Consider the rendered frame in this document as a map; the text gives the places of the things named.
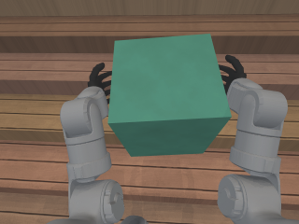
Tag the robot left forearm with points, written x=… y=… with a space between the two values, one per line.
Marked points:
x=83 y=130

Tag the right robot upper arm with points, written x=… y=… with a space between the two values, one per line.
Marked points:
x=250 y=199

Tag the right robot hand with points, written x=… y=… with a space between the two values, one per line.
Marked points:
x=233 y=74

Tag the left robot upper arm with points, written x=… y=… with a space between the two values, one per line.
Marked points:
x=95 y=202

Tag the carton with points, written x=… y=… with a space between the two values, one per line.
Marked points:
x=166 y=95

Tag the left robot hand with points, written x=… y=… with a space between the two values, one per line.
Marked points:
x=96 y=81

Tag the robot right forearm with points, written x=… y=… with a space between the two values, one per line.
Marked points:
x=261 y=115

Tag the robot left thigh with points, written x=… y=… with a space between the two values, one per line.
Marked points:
x=132 y=219

